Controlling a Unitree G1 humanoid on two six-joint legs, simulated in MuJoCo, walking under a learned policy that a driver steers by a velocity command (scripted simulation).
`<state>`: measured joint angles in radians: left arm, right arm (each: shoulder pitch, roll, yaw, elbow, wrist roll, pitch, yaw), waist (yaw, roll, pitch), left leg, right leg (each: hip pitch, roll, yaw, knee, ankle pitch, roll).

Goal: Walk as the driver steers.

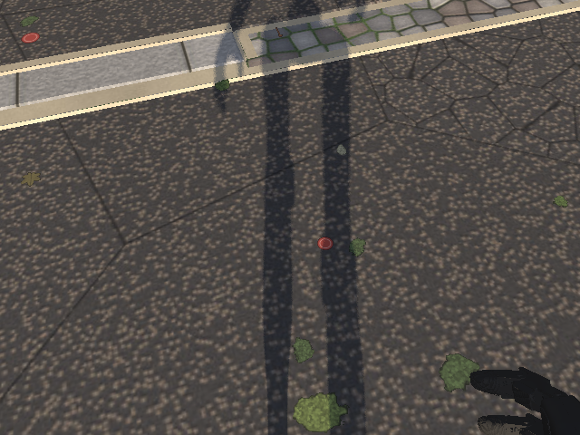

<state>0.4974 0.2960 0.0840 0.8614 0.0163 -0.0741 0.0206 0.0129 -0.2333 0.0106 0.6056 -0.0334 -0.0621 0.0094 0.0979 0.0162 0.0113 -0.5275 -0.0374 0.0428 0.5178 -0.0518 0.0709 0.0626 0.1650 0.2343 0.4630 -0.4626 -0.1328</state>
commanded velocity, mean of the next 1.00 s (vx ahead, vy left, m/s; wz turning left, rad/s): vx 0.50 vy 0.00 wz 0.41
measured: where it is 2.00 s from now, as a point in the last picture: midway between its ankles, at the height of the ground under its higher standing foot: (190, 246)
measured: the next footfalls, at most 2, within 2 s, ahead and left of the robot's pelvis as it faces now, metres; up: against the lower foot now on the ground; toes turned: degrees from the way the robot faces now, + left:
right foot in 0.52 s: +0.43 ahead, -0.06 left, +0.00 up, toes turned +16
left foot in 1.02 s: +0.58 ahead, +0.27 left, +0.00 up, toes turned +35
